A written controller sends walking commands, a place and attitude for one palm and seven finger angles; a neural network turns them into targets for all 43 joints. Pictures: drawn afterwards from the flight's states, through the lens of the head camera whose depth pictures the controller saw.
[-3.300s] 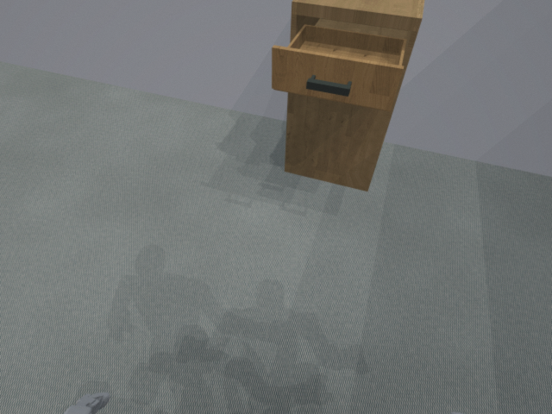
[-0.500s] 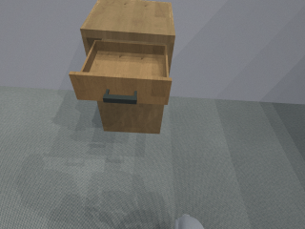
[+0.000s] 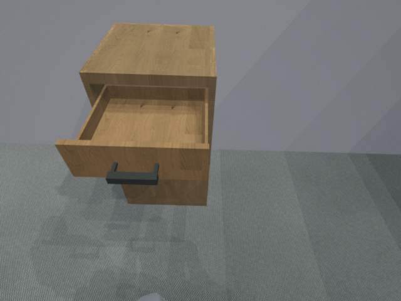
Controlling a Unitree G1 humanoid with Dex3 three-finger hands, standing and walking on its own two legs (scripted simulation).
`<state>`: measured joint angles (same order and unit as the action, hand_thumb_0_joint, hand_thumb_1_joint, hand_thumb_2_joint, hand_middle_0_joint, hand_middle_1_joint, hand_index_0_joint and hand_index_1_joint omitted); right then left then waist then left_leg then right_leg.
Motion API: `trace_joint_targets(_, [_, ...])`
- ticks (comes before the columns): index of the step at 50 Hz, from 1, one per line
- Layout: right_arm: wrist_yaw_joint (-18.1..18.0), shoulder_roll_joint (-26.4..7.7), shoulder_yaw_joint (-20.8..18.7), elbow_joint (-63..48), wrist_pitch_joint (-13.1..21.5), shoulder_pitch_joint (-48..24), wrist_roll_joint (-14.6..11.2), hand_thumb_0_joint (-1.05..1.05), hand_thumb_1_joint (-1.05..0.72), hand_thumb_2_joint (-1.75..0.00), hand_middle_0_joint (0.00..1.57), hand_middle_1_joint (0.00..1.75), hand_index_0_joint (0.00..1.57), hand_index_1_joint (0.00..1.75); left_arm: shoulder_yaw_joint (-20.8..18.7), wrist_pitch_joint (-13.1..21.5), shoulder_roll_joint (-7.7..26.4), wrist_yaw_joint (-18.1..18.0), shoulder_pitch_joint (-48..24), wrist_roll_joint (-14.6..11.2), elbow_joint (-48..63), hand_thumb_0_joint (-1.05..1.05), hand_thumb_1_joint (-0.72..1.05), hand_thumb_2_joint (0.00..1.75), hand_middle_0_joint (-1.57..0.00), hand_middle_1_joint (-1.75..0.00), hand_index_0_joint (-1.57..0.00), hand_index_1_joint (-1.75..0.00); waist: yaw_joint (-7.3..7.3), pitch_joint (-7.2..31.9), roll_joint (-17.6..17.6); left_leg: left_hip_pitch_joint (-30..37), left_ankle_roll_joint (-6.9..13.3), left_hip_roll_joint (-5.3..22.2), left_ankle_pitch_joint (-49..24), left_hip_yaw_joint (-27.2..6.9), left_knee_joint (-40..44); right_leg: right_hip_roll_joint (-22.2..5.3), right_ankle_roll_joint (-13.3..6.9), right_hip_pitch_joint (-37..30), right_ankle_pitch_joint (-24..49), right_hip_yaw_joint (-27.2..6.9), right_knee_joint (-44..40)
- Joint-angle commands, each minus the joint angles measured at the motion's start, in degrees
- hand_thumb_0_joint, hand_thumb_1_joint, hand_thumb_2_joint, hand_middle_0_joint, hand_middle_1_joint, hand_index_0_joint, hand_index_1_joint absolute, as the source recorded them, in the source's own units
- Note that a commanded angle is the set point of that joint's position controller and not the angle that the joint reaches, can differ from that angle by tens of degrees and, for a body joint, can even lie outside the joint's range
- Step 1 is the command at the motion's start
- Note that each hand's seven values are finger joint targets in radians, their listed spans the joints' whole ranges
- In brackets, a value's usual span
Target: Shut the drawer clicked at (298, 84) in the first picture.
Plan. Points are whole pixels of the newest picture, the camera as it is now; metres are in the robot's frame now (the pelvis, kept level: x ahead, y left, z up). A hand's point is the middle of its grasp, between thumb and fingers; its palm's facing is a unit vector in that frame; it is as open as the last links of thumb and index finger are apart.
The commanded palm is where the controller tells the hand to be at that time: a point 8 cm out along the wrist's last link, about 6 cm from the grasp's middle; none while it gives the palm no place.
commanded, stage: take the last steps up to it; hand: left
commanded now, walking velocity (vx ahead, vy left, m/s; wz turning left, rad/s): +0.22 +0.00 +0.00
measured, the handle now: (134, 172) +0.45 +0.20 -0.06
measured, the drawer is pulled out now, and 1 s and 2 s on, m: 0.29 0.29 0.29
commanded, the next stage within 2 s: come to a stop and stand still in 0.24 s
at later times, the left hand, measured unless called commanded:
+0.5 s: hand out of the picture +0.14 +0.21 -0.18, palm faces +0.04 -0.98 -0.17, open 7.3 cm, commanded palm none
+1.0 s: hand out of the picture +0.12 +0.20 -0.17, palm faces +0.09 -0.97 -0.23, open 7.3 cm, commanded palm none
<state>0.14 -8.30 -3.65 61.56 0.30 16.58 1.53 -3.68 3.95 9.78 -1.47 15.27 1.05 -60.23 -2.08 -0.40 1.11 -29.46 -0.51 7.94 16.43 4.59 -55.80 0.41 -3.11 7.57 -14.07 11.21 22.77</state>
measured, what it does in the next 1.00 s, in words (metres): steps on the spot: left foot, then right foot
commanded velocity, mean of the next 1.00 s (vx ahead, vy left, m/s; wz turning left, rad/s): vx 0.02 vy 0.02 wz -0.01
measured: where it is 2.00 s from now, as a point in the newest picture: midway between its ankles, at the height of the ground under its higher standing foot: outside the picture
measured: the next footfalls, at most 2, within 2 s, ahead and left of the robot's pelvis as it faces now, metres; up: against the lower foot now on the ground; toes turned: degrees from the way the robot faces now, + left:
left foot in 0.16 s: +0.16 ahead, +0.13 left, +0.00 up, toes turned +9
right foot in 0.60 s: +0.19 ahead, -0.11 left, +0.00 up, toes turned -6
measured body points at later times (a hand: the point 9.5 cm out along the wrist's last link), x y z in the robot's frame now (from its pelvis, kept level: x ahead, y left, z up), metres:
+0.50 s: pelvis +0.11 +0.03 +0.00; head +0.12 +0.05 +0.45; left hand +0.14 +0.26 -0.16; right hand +0.11 -0.18 -0.15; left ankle +0.12 +0.13 -0.74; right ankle +0.14 -0.11 -0.70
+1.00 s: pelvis +0.07 +0.01 +0.00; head +0.08 +0.01 +0.45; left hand +0.11 +0.25 -0.15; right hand +0.11 -0.23 -0.16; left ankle +0.03 +0.15 -0.72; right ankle +0.15 -0.10 -0.74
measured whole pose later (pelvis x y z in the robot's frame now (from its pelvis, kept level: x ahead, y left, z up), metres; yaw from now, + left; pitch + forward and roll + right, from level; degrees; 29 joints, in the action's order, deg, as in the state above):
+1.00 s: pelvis +0.07 +0.01 +0.00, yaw -1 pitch -1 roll +1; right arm -0.3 -10.8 -3.6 59.8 -2.4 13.4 1.0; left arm -3.6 -0.9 9.2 -2.1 12.4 1.8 -58.4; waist 1.9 -1.4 -0.9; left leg -13.4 -0.8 1.6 24.4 2.0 -37.9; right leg -3.2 -1.6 19.1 -6.4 4.9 26.1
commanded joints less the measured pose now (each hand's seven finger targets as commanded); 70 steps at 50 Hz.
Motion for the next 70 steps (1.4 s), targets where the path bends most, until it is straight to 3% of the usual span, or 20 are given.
trace_joint_targets(1, [1.0,-0.6,0.2,-3.7,1.2,-0.4,0.0,0.0,-0.9,-0.9,0.2,0.3,0.2,0.3,-0.3,0.5,6.0,0.4,5.1,0.5,0.9,0.0,0.9,0.9,-0.2,-0.3,-0.2,-0.3,1.71,-5.7,-7.4,2.7,-0.3,-0.5,-1.9,0.7,10.3,-15.7,-6.7,6.0,6.8,-10.6,-12.2])
trace_joint_targets(4, [1.0,-2.0,0.3,-4.8,1.9,-3.4,-0.1,0.0,-0.9,-0.9,0.2,0.3,0.2,0.3,-0.5,0.0,6.9,0.6,7.3,0.5,-0.3,0.0,0.9,0.9,-0.2,-0.3,-0.2,-0.3,2.89,-5.3,-7.4,5.8,0.3,-2.3,-0.3,2.4,16.4,-16.1,-6.4,3.1,7.9,-11.8,-9.6])
trace_joint_targets(7, [0.3,-4.4,0.2,-2.3,2.8,3.8,0.1,0.0,-0.9,-0.9,0.2,0.3,0.2,0.3,-0.4,-0.7,6.4,0.7,7.3,0.1,-1.0,0.0,0.9,0.9,-0.2,-0.3,-0.2,-0.3,-0.63,-2.2,-0.9,21.6,1.1,-4.2,-5.2,3.2,27.8,-11.6,-3.2,6.5,9.4,-8.0,3.5])
trace_joint_targets(9, [-1.0,-14.2,-1.6,-0.7,3.2,13.9,0.4,0.0,-0.9,-0.9,0.2,0.3,0.2,0.3,0.6,-0.6,1.7,1.3,8.2,-0.6,0.9,0.0,0.9,0.9,-0.2,-0.3,-0.2,-0.3,-3.06,4.9,20.3,36.8,10.1,17.1,-17.3,-23.8,38.9,-1.2,2.1,23.6,-18.8,-1.8,31.9])
trace_joint_targets(10, [-1.5,-14.3,-1.2,-0.9,2.5,14.3,0.0,0.0,-0.9,-0.9,0.2,0.3,0.2,0.3,0.4,-0.8,4.3,1.0,5.3,-0.1,2.1,0.0,0.9,0.9,-0.2,-0.3,-0.2,-0.3,-3.68,3.2,13.3,34.7,13.3,19.9,-19.6,-26.0,39.3,-2.6,1.3,25.9,-21.3,-7.1,40.6])
trace_joint_targets(14, [-2.1,-6.8,1.1,-2.8,3.5,2.5,-0.3,0.0,-0.9,-0.9,0.2,0.3,0.2,0.3,0.4,-2.1,1.9,1.6,5.5,0.4,-1.0,0.0,0.9,0.9,-0.2,-0.3,-0.2,-0.3,1.29,-3.4,5.2,19.6,9.0,11.2,-17.9,-9.4,43.0,-6.7,2.7,22.6,-7.1,-10.1,43.5])
trace_joint_targets(23, [-2.8,-6.5,1.4,-1.1,2.2,1.8,-0.4,0.0,-0.9,-0.9,0.2,0.3,0.2,0.3,1.5,-4.9,-0.2,-0.2,5.1,-0.1,-1.1,0.0,0.9,0.9,-0.2,-0.3,-0.2,-0.3,2.43,-1.1,6.6,19.6,8.7,7.9,-37.6,-1.6,38.8,-4.9,5.1,12.8,-2.9,-7.7,21.9])
trace_joint_targets(29, [-2.5,-5.6,0.1,0.0,0.1,2.8,-0.9,0.0,-0.9,-0.9,0.2,0.3,0.2,0.3,0.5,-4.2,3.8,-0.8,5.9,0.3,-0.2,0.0,0.9,0.9,-0.2,-0.3,-0.2,-0.3,3.56,-1.9,2.7,15.5,4.3,4.2,-20.6,-1.7,30.7,-5.7,4.1,2.7,12.4,-9.7,2.2])
trace_joint_targets(33, [-1.8,-1.2,0.1,-0.6,-2.0,4.6,-1.2,0.0,-0.9,-0.9,0.2,0.3,0.2,0.3,-0.4,-3.1,9.9,-1.2,3.6,0.1,1.1,0.0,0.9,0.9,-0.2,-0.3,-0.2,-0.3,2.48,4.3,-14.8,13.2,-1.0,-5.0,12.8,1.4,15.1,-20.5,-6.2,2.0,38.7,-22.4,-1.9])
trace_joint_targets(39, [-1.4,-3.2,-0.7,-1.5,-3.2,1.8,-0.7,0.0,-0.9,-0.9,0.2,0.3,0.2,0.3,-1.4,-3.6,8.9,-2.0,0.7,0.3,3.2,0.0,0.9,0.9,-0.2,-0.3,-0.2,-0.3,3.44,1.7,-8.7,4.8,-1.8,-5.7,9.8,-4.9,-3.6,-19.4,-8.1,2.1,28.8,-20.3,-3.5])
trace_joint_targets(45, [-0.6,-3.0,-0.3,-3.3,-2.7,0.5,-0.7,0.0,-0.9,-0.9,0.2,0.3,0.2,0.3,-2.1,-4.1,9.8,-1.6,0.5,1.0,4.5,0.0,0.9,0.9,-0.2,-0.3,-0.2,-0.3,4.69,1.6,-11.4,9.8,-1.3,-6.0,9.6,-3.2,10.3,-17.9,-7.0,5.2,-0.1,-22.3,-9.2])
trace_joint_targets(50, [-0.8,-2.2,0.6,0.0,-1.4,10.2,-0.4,0.0,-0.9,-0.9,0.2,0.3,0.2,0.3,-1.6,-5.0,8.8,-0.8,-2.1,0.6,4.1,0.0,0.9,0.9,-0.2,-0.3,-0.2,-0.3,0.56,1.6,-10.0,28.6,0.3,-9.0,2.6,0.6,32.8,-11.4,-0.6,16.9,-18.9,-18.9,-10.4])
trace_joint_targets(51, [-1.1,-3.7,0.6,0.1,-1.0,11.8,-0.1,0.0,-0.9,-0.9,0.2,0.3,0.2,0.3,-1.0,-5.3,7.1,-0.5,-2.8,0.2,4.3,0.0,0.9,0.9,-0.2,-0.3,-0.2,-0.3,-0.51,-0.4,-3.7,27.6,1.2,-6.6,6.1,-2.9,37.7,-8.3,1.3,19.1,-19.9,-15.9,-5.1])
trace_joint_targets(53, [-1.8,-9.9,0.0,-2.5,-0.5,8.0,0.8,0.0,-0.9,-0.9,0.2,0.3,0.2,0.3,-0.3,-5.3,2.5,0.1,-3.7,-0.2,5.7,0.0,0.9,0.9,-0.2,-0.3,-0.2,-0.3,-0.26,-8.1,16.7,14.1,8.0,11.0,28.9,-26.8,54.2,0.3,3.5,25.2,-11.0,-7.0,19.4])
trace_joint_targets(54, [-2.1,-10.6,0.2,-4.0,-0.5,3.3,0.7,0.0,-0.9,-0.9,0.2,0.3,0.2,0.3,-0.8,-5.2,3.5,0.5,-4.4,0.3,5.7,0.0,0.9,0.9,-0.2,-0.3,-0.2,-0.3,0.83,-11.0,12.3,6.8,10.1,12.6,28.2,-27.6,55.9,-1.8,2.9,23.8,-8.3,-12.1,27.2])
trace_joint_targets(58, [-2.5,-7.6,1.2,-4.1,1.3,0.4,-0.1,0.0,-0.9,-0.9,0.2,0.3,0.2,0.3,-0.8,-4.5,3.2,1.5,3.2,0.8,1.9,0.0,0.9,0.9,-0.2,-0.3,-0.2,-0.3,3.7,-7.7,6.0,14.1,7.8,4.2,8.3,-13.7,48.9,-1.0,3.6,24.6,-1.7,-11.6,37.6])
trace_joint_targets(66, [-3.1,-7.0,1.1,0.3,1.3,8.2,0.3,0.0,-0.9,-0.9,0.2,0.3,0.2,0.3,0.9,-3.9,1.5,0.9,-0.8,-0.1,2.7,0.0,0.9,0.9,-0.2,-0.3,-0.2,-0.3,-0.38,-3.6,8.7,22.7,10.6,7.3,-14.2,-14.0,41.9,-2.7,3.8,17.2,-10.3,-9.1,17.1])
trace_joint_targets(68, [-3.1,-7.1,1.0,0.9,1.0,7.3,0.0,0.0,-0.9,-0.9,0.2,0.3,0.2,0.3,1.0,-3.5,0.7,0.6,3.6,-0.3,0.8,0.0,0.9,0.9,-0.2,-0.3,-0.2,-0.3,1.76,-1.6,6.8,19.7,9.3,6.0,-15.5,-13.0,37.8,-1.6,3.5,8.4,-4.9,-8.9,8.3])
trace_joint_targets(69, [-1.8,-9.9,0.9,-2.6,2.1,-4.0,-1.1,0.0,-0.9,-0.9,0.2,0.3,0.2,0.3,2.0,-2.5,3.8,-1.8,11.9,0.1,-4.9,0.0,0.9,0.9,-0.2,-0.3,-0.2,-0.3,7.78,-4.4,5.7,8.8,3.9,3.6,-12.2,-4.4,24.0,-7.1,1.2,3.3,6.3,-15.1,4.8])
trace_joint_targets(70, [-1.3,-4.6,2.4,-4.2,2.2,-3.4,-1.2,0.0,-0.9,-0.9,0.2,0.3,0.2,0.3,1.4,-1.2,7.7,-1.3,16.6,0.7,-4.8,0.0,0.9,0.9,-0.2,-0.3,-0.2,-0.3,7.46,-3.7,-7.8,5.7,0.6,-5.6,-3.4,-1.7,15.7,-10.9,0.6,-1.8,24.0,-21.8,-4.3])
